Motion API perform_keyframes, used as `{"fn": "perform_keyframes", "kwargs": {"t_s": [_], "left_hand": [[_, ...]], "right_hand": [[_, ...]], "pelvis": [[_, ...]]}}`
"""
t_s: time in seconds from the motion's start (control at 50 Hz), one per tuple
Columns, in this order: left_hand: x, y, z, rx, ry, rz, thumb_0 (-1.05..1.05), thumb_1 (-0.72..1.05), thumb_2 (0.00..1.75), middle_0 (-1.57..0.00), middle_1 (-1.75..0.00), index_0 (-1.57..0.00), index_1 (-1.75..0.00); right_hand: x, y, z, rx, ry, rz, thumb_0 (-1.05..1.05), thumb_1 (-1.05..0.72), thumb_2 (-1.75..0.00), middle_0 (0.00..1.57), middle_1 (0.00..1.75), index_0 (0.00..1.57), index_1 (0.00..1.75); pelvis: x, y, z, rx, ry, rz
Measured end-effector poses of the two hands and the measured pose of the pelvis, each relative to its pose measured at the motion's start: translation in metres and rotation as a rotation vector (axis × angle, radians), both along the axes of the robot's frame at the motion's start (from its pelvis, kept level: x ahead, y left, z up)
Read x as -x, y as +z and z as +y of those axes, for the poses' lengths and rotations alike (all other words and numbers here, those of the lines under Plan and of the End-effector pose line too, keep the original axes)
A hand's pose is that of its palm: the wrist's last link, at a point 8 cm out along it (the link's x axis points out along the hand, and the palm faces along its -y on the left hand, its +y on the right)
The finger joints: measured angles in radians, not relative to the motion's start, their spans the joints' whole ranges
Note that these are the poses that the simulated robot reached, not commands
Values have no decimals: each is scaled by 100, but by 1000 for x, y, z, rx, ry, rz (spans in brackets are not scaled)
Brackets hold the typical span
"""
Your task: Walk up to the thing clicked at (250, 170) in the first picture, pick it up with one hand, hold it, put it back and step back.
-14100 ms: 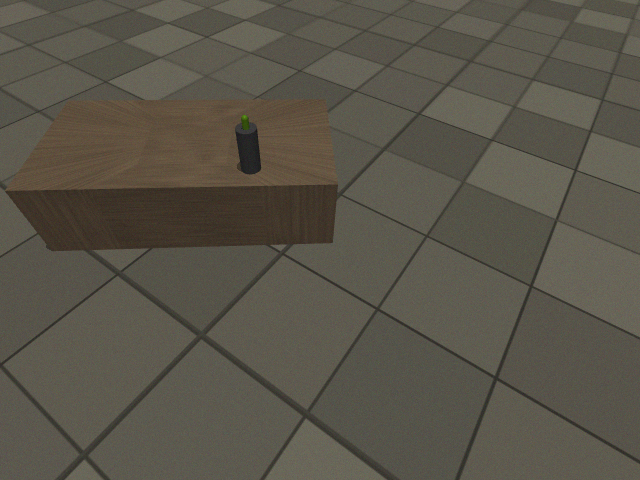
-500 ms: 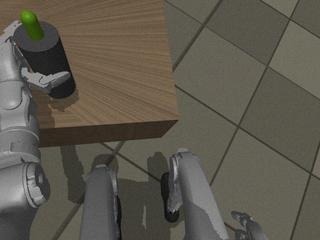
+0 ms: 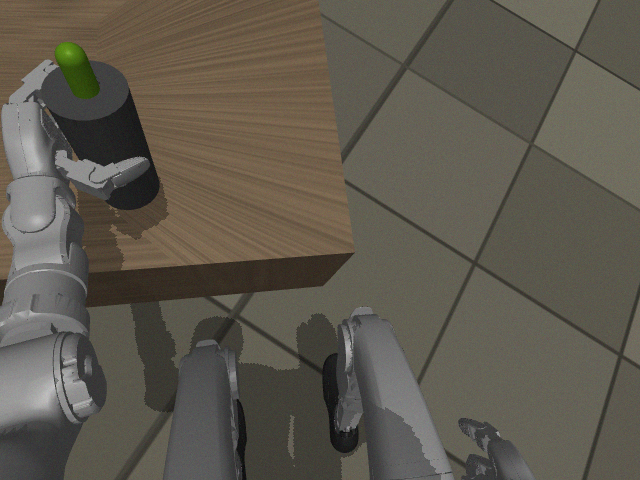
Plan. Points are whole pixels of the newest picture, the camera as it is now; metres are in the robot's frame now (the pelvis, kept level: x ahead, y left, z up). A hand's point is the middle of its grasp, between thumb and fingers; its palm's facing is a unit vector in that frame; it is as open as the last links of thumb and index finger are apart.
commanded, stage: lift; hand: left
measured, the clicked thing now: (105, 132) +0.51 +0.18 +0.00
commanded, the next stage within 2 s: hold in 1.64 s
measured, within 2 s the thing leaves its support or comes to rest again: neither
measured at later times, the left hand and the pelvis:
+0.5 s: hand (75, 137) +0.47 +0.18 +0.07, palm faces +0.12 -0.99 -0.04, open 11.0 cm; pelvis +0.01 +0.00 +0.06, yaw +0 degrees
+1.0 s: hand (3, 132) +0.41 +0.18 +0.17, palm faces +0.13 -0.99 -0.02, open 11.0 cm; pelvis +0.03 +0.00 +0.15, yaw +1 degrees
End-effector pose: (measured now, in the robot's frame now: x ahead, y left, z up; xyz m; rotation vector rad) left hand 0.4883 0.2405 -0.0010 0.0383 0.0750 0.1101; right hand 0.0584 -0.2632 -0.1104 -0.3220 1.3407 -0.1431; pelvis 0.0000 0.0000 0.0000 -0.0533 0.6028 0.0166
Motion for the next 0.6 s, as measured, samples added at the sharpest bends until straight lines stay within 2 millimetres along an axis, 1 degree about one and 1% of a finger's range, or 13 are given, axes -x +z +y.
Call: {"fn": "perform_keyframes", "kwargs": {"t_s": [0.16,0.22,0.3,0.46,0.6], "left_hand": [[10,4,-2,9,-2,5,1,-61,104,-74,-120,-72,-118],[16,11,-4,-10,-17,6,1,-61,104,-74,-120,-72,-117],[26,23,-6,7,-5,15,1,-61,104,-74,-120,-72,-117],[44,59,-8,5,13,-8,1,-61,104,-74,-120,-72,-117],[63,98,-9,-1,11,-27,1,-61,105,-74,-120,-72,-117]], "right_hand": [[1,7,-1,-2,-10,-4,0,-94,-90,20,30,20,30],[-2,12,-1,-5,-13,-16,0,-94,-90,20,30,20,30],[-7,21,1,-14,-12,-39,0,-94,-90,20,30,20,30],[-23,47,4,-22,-21,-105,0,-93,-90,20,30,20,30],[-37,76,4,-27,-23,-154,0,-93,-90,20,30,20,30]], "pelvis": [[0,7,-2,-3,-1,-11],[-1,13,-2,-4,-1,-21],[-2,24,-2,-5,-1,-40],[-5,51,-4,-8,-2,-90],[-11,79,-3,-8,0,-147]]}}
